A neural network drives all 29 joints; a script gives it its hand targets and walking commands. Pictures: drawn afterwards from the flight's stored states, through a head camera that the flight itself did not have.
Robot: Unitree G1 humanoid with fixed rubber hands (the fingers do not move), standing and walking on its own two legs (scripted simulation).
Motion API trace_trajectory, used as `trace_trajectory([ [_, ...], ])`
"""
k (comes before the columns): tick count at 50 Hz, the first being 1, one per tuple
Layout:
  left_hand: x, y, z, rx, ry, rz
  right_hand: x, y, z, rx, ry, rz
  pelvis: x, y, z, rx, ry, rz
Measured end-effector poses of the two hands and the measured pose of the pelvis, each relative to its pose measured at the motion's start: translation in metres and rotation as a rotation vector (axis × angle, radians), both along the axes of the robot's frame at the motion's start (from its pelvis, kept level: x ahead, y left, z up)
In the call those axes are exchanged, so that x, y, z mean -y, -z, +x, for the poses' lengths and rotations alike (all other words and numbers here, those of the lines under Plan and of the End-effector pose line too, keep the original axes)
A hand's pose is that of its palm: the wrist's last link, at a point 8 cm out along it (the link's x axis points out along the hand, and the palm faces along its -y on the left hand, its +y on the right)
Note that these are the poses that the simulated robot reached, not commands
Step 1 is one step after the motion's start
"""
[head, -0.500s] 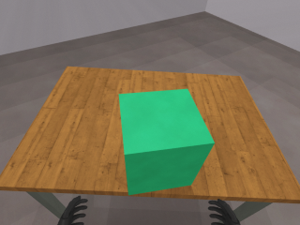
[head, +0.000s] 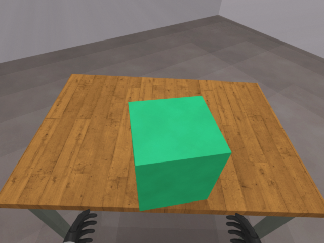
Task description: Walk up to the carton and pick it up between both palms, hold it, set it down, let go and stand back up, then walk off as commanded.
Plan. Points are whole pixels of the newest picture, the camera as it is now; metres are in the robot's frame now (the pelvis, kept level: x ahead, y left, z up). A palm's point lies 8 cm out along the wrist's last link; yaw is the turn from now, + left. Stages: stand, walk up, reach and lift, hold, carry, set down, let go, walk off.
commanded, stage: let go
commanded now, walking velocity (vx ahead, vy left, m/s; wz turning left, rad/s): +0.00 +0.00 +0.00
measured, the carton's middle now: (170, 154) +0.37 -0.02 +0.01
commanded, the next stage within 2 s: stand in 0.12 s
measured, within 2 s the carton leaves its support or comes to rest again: neither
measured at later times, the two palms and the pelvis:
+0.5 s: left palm out of the picture +0.09 +0.30 -0.10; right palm out of the picture +0.08 -0.31 -0.09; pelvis -0.01 -0.01 +0.00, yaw +2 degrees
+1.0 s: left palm out of the picture +0.06 +0.31 -0.11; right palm out of the picture +0.07 -0.30 -0.10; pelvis -0.02 +0.00 +0.00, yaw +3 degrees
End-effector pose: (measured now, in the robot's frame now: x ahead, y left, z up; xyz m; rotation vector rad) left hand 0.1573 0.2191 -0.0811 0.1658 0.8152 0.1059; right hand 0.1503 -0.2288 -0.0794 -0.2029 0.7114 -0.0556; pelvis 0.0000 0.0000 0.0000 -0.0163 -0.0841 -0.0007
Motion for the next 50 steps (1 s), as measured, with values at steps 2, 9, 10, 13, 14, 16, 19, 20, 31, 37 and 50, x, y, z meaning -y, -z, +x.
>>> trace_trajectory([
  [2,0.000,0.000,-0.001,0.001,0.000,0.002,0.001,0.000,-0.001,0.002,0.001,0.000,0.000,0.000,-0.002,0.001,0.000,0.001],
  [9,-0.004,0.000,-0.006,0.012,-0.006,0.019,0.010,0.002,-0.008,-0.034,-0.005,-0.039,0.004,0.001,-0.007,-0.015,-0.006,0.008],
  [10,-0.010,0.002,-0.008,0.012,-0.011,0.030,0.016,0.004,-0.012,-0.064,0.001,-0.063,0.004,0.002,-0.008,-0.021,-0.009,0.009],
  [13,-0.031,0.006,-0.020,-0.010,-0.036,0.078,0.040,0.008,-0.026,-0.145,0.031,-0.125,0.006,0.004,-0.010,-0.035,-0.016,0.008],
  [14,-0.039,0.007,-0.025,-0.023,-0.042,0.094,0.047,0.008,-0.031,-0.167,0.040,-0.144,0.006,0.004,-0.010,-0.039,-0.017,0.009],
  [16,-0.052,0.010,-0.036,-0.055,-0.053,0.120,0.061,0.008,-0.040,-0.205,0.052,-0.173,0.007,0.004,-0.010,-0.045,-0.019,0.008],
  [19,-0.067,0.015,-0.051,-0.108,-0.061,0.148,0.075,0.008,-0.053,-0.255,0.063,-0.208,0.007,0.004,-0.012,-0.052,-0.023,0.006],
  [20,-0.070,0.016,-0.056,-0.125,-0.062,0.153,0.079,0.009,-0.056,-0.268,0.067,-0.215,0.007,0.004,-0.012,-0.053,-0.023,0.006],
  [31,-0.077,0.023,-0.073,-0.213,-0.047,0.160,0.076,0.016,-0.068,-0.336,0.064,-0.207,0.004,0.001,-0.015,-0.049,-0.039,0.004],
  [37,-0.079,0.023,-0.078,-0.233,-0.048,0.163,0.070,0.021,-0.073,-0.363,0.055,-0.194,0.002,0.000,-0.017,-0.046,-0.042,0.005],
  [50,-0.089,0.025,-0.100,-0.308,-0.073,0.177,0.073,0.025,-0.081,-0.412,0.061,-0.202,0.000,-0.002,-0.020,-0.046,-0.051,0.006],
])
